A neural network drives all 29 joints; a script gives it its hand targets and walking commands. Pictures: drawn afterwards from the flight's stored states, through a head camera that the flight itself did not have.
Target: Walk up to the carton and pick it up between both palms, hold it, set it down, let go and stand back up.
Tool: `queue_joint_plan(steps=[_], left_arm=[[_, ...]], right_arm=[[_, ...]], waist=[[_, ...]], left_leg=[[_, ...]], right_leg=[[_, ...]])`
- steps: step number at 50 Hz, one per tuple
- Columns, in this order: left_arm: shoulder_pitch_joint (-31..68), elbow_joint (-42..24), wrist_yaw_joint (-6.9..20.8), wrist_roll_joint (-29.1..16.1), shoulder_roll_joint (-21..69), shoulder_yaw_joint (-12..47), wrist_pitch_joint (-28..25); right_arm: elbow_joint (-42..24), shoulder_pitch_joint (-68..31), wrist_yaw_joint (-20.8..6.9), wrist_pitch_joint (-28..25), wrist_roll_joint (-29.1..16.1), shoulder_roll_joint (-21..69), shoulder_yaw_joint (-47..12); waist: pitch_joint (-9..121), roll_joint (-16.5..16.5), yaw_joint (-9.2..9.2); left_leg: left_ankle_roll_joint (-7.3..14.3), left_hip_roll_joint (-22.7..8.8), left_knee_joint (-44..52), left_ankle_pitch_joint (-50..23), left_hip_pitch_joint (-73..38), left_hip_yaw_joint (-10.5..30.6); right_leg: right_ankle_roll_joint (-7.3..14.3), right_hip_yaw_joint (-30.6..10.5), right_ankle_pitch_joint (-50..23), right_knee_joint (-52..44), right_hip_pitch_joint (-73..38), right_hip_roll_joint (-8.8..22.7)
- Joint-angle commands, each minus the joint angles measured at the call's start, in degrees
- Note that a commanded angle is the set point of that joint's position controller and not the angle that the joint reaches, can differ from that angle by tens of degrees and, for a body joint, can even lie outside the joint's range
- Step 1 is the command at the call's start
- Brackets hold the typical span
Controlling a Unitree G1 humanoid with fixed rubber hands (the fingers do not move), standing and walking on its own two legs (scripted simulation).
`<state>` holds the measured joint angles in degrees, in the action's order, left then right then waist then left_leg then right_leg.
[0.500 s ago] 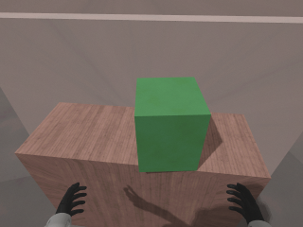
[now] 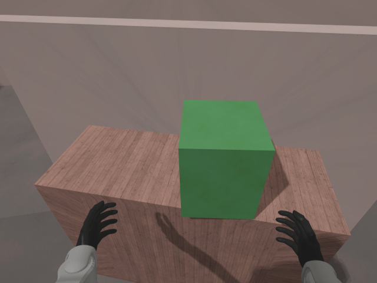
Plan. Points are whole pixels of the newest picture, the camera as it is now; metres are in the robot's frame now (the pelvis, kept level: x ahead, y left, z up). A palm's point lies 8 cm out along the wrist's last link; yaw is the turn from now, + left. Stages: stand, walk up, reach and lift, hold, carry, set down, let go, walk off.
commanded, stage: reach and lift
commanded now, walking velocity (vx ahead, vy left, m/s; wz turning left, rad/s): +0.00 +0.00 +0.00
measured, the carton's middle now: (218, 159) +0.45 -0.03 +0.04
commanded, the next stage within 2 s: none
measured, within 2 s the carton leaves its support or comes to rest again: neither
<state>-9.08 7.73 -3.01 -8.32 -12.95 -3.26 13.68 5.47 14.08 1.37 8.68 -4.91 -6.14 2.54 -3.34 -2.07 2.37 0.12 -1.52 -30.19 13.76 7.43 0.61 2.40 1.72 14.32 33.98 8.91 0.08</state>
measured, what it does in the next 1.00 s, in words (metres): stands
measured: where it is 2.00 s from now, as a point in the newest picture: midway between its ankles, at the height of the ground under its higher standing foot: outside the picture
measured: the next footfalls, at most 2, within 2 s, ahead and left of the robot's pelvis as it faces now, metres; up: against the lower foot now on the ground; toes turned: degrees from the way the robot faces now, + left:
none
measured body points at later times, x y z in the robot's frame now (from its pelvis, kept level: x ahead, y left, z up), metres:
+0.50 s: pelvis +0.04 +0.01 +0.01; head +0.03 +0.03 +0.46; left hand +0.28 +0.23 +0.06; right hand +0.28 -0.19 +0.06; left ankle +0.07 +0.16 -0.73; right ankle +0.06 -0.09 -0.73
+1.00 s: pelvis +0.05 +0.01 +0.01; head +0.05 +0.02 +0.46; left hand +0.35 +0.22 +0.13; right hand +0.37 -0.18 +0.13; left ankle +0.07 +0.16 -0.73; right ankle +0.06 -0.09 -0.73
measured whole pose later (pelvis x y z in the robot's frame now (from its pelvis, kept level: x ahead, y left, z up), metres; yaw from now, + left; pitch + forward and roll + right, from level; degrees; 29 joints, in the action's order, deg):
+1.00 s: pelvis +0.05 +0.01 +0.01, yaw +0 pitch -5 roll +1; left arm 7.2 -12.3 -6.0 -11.2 -12.7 -3.9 34.2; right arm -3.8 -7.3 7.1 20.2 -15.9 -15.4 2.5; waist -5.6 -1.3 1.8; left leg -1.8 -1.6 -25.2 12.6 7.4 0.6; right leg 1.1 1.6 14.7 28.2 8.4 0.1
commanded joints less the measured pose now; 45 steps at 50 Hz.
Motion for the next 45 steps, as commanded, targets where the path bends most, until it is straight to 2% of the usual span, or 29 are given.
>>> queue_joint_plan(steps=[1, 5, 6, 8, 12, 13, 14, 15, 18, 19, 20, 21, 24, 26, 27, 33, 37, 38, 40, 45], left_arm=[[11.62, -17.86, -2.46, -5.25, -6.74, 2.25, -4.21], [9.91, -20.20, -3.23, -5.25, -5.02, 3.79, -4.09], [10.04, -21.60, -3.56, -5.41, -5.18, 4.26, -3.88], [7.97, -23.92, -4.39, -5.24, -3.91, 5.02, -3.61], [8.67, -23.20, -4.60, -4.88, -3.22, 4.67, -1.66], [9.25, -23.67, -4.59, -4.87, -3.54, 4.27, -1.26], [11.09, -24.08, -4.80, -4.73, -3.87, 4.04, -0.85], [11.95, -24.26, -4.77, -4.81, -3.81, 3.77, -0.45], [13.54, -26.92, -5.09, -5.18, -4.23, 3.62, 0.88], [14.32, -28.04, -5.05, -5.45, -4.70, 3.06, 1.17], [14.19, -28.85, -4.93, -5.86, -4.49, 3.39, 1.74], [14.64, -31.38, -5.04, -5.95, -4.97, 2.82, 2.00], [15.31, -32.63, -4.69, -5.99, -5.58, 1.40, 4.05], [16.50, -32.80, -4.26, -6.43, -5.87, 0.85, 5.49], [16.71, -32.94, -4.29, -6.61, -6.08, 0.06, 5.85], [19.76, -36.45, -3.73, -7.00, -7.64, -2.73, 8.91], [23.45, -35.23, -2.73, -6.43, -8.15, -4.46, 11.29], [22.74, -36.64, -2.65, -6.33, -7.50, -4.39, 12.03], [26.99, -34.07, -2.13, -6.59, -7.92, -4.99, 13.53], [35.44, -30.14, -1.79, -6.09, -7.20, -5.68, 17.50]], right_arm=[[-20.38, -9.66, 0.96, -3.64, -3.22, -5.47, 0.78], [-20.65, -8.06, 0.47, -4.24, -5.06, -6.93, 0.59], [-20.67, -8.08, 0.30, -4.24, -5.45, -7.73, 1.37], [-19.69, -6.94, -0.09, -4.21, -5.73, -8.54, 2.70], [-20.18, -9.81, 0.11, -3.68, -6.33, -9.36, 3.41], [-21.04, -10.26, 0.11, -3.66, -6.30, -9.50, 3.05], [-21.66, -11.86, 0.36, -3.43, -6.69, -9.08, 3.17], [-21.67, -12.44, 0.40, -3.37, -6.74, -9.46, 3.33], [-23.24, -14.36, 0.71, -2.91, -7.13, -10.21, 3.61], [-23.98, -14.82, 0.85, -2.77, -7.15, -10.22, 2.95], [-23.81, -14.68, 1.10, -2.50, -7.14, -10.69, 3.94], [-24.83, -15.17, 1.33, -2.39, -7.74, -11.17, 3.65], [-26.02, -16.57, 2.25, -1.83, -8.31, -11.55, 2.95], [-26.53, -18.38, 2.72, -1.12, -8.84, -11.62, 2.95], [-26.74, -18.45, 3.07, -0.93, -8.96, -11.28, 2.54], [-28.05, -22.84, 4.96, 1.13, -10.47, -13.02, 1.43], [-25.71, -27.31, 6.01, 2.97, -11.15, -13.65, 1.40], [-26.73, -27.25, 6.20, 3.10, -11.76, -14.25, 1.38], [-23.72, -31.68, 6.70, 4.53, -11.54, -15.02, 1.56], [-18.21, -39.93, 6.71, 8.11, -12.82, -16.49, 3.03]], waist=[[1.71, -0.14, 0.05], [1.43, 0.57, -0.07], [1.82, 1.53, -0.49], [2.09, 4.58, -0.88], [1.86, 3.81, -1.08], [2.55, 2.62, -0.87], [3.66, 3.83, -0.77], [4.11, 2.93, -0.67], [5.56, 3.53, -0.61], [6.07, 2.92, -0.06], [6.49, 3.21, -1.08], [7.48, 3.13, -0.71], [8.38, 3.58, -0.43], [8.61, 2.70, -0.65], [9.13, 2.46, -0.12], [14.08, 0.77, -0.42], [15.44, 0.26, -1.02], [16.27, 0.49, -1.00], [15.51, -0.29, -1.83], [15.68, 1.28, -2.46]], left_leg=[[0.34, 2.49, 13.69, 8.67, 4.14, -3.43], [0.18, 2.33, 13.77, 8.31, 0.32, -2.64], [0.09, 2.02, 13.96, 8.09, -0.30, -2.38], [0.06, 0.61, 17.04, 7.80, 2.79, -2.00], [0.00, 0.96, 17.33, 5.97, 2.38, -2.26], [0.13, 1.18, 16.92, 5.02, 2.42, -2.50], [-0.14, 1.11, 16.97, 4.18, 2.28, -2.63], [-0.12, 1.12, 16.77, 3.75, 2.38, -2.66], [-0.41, 1.21, 16.41, 1.53, 2.10, -3.00], [-0.14, 1.30, 16.31, 0.86, 1.86, -3.02], [-0.53, 1.01, 15.99, -0.24, 0.82, -2.87], [-0.52, 1.15, 15.91, -2.30, 0.58, -2.98], [-0.68, 1.60, 14.79, -6.55, 0.02, -3.32], [-0.53, 1.60, 14.65, -6.31, -0.26, -3.06], [-0.35, 1.87, 14.39, -7.82, 0.16, -3.65], [-0.69, 2.43, 12.33, -15.79, -1.87, -3.51], [-0.71, 2.63, 12.11, -17.48, -2.36, -3.60], [-0.91, 2.59, 11.94, -19.02, -3.24, -3.45], [-0.92, 2.70, 11.84, -17.90, -2.00, -3.32], [-0.92, 1.96, 12.77, -15.26, -1.86, -2.99]], right_leg=[[-0.90, -6.40, 17.77, -18.70, 3.03, 3.48], [-0.06, -5.39, 16.27, -18.86, 6.34, 3.08], [0.06, -4.95, 15.37, -18.46, 6.91, 2.68], [-0.79, -3.57, 10.74, -16.30, 2.43, -0.03], [-0.81, -4.33, 8.45, -17.04, 1.48, -0.25], [-1.24, -4.48, 7.77, -17.09, 0.89, -0.18], [-1.22, -4.62, 6.70, -16.88, 0.55, -0.05], [-1.23, -4.62, 6.22, -16.93, 0.39, -0.22], [-1.47, -4.85, 3.03, -16.42, -0.20, -0.39], [-1.74, -5.08, 2.24, -16.39, -0.74, -0.27], [-1.69, -4.89, 0.42, -16.22, -0.65, -0.45], [-1.93, -5.08, -1.57, -16.10, -1.41, -0.48], [-2.42, -5.43, -6.76, -15.58, -2.86, -0.52], [-2.63, -5.58, -7.26, -15.82, -2.68, -0.43], [-2.97, -5.85, -8.84, -15.50, -3.54, -0.38], [-4.08, -6.24, -20.26, -13.91, -7.33, -0.36], [-4.83, -6.49, -23.47, -13.58, -8.19, -0.18], [-4.79, -6.37, -25.20, -13.51, -8.99, -0.39], [-4.91, -6.55, -24.05, -13.62, -8.45, -0.30], [-4.34, -6.22, -19.61, -14.10, -6.81, -0.66]])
